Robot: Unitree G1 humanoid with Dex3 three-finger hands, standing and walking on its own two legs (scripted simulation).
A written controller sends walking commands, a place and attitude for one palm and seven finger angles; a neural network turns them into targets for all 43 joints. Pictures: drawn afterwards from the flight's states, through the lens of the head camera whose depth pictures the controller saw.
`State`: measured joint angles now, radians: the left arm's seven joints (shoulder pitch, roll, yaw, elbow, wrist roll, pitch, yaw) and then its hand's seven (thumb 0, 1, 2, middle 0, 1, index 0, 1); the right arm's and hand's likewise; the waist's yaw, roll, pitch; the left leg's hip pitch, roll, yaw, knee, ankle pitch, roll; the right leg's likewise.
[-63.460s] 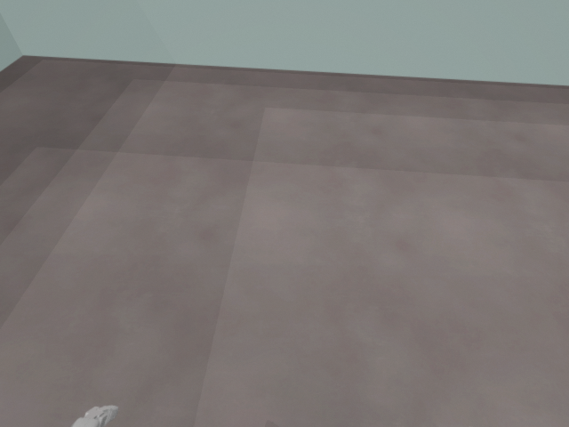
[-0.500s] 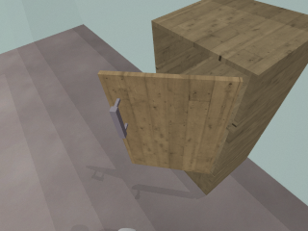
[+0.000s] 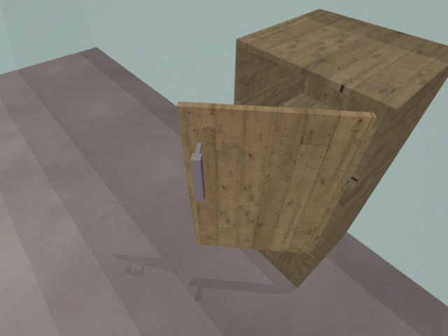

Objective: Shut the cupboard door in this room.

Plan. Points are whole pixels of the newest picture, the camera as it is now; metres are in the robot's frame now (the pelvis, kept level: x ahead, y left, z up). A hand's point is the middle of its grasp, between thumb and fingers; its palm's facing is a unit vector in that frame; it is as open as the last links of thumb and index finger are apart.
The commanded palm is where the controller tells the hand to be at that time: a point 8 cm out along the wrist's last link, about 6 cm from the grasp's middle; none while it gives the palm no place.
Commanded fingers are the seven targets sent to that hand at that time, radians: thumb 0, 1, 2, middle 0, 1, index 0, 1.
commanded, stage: come to a stop and stand still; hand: left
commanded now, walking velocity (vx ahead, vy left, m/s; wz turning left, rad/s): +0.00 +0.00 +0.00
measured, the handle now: (199, 173) +0.48 +0.09 -0.01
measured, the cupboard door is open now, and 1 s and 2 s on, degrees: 43 43 43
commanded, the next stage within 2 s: look again from close up in 1.18 s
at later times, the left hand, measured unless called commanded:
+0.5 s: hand out of the picture +0.03 +0.16 -0.18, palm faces +0.01 -0.99 -0.17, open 7.4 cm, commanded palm none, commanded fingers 0.00 0.90 0.90 -0.20 -0.30 -0.20 -0.30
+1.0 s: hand out of the picture +0.07 +0.14 -0.17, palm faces +0.01 -0.98 -0.20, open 7.3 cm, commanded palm none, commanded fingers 0.00 0.90 0.90 -0.20 -0.30 -0.20 -0.30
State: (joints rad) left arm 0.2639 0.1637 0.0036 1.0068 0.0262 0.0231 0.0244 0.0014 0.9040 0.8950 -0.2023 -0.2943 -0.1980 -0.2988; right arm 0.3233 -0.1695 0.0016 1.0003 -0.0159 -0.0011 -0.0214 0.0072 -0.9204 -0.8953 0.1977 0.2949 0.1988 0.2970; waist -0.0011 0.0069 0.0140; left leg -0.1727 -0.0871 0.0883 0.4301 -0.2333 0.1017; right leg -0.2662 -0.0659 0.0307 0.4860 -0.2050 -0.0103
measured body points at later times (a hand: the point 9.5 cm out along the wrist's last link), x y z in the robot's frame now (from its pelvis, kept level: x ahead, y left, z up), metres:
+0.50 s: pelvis +0.04 +0.00 +0.00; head +0.06 +0.00 +0.45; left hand +0.03 +0.21 -0.16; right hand +0.05 -0.23 -0.16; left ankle +0.01 +0.05 -0.74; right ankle +0.05 -0.16 -0.74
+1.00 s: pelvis +0.06 -0.03 +0.00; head +0.08 -0.03 +0.45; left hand +0.07 +0.19 -0.16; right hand +0.07 -0.26 -0.16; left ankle +0.01 +0.05 -0.74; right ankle +0.05 -0.16 -0.74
